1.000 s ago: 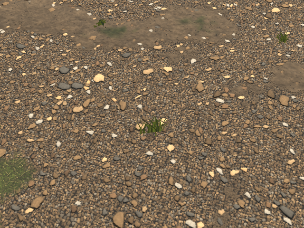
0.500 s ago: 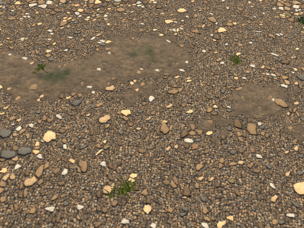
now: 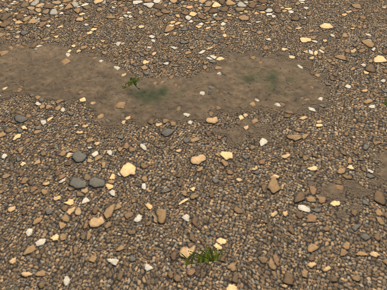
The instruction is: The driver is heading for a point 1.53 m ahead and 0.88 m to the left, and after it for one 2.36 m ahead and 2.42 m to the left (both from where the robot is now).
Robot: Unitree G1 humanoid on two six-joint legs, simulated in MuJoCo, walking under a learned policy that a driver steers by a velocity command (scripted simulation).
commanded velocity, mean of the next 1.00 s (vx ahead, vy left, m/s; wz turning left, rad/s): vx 0.15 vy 0.00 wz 0.58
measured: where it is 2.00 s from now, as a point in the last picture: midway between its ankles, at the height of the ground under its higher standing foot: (56, 264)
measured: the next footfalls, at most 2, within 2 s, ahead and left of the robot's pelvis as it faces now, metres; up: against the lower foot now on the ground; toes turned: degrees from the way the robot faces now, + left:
left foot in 0.20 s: +0.04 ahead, +0.15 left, +0.00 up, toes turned +9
right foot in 0.68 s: +0.10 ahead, -0.06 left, +0.00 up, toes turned +29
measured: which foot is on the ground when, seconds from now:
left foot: up 0.00-0.18, down 0.20-0.68, up 0.70-1.00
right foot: down 0.00-0.20, up 0.22-0.66, down 0.68-1.00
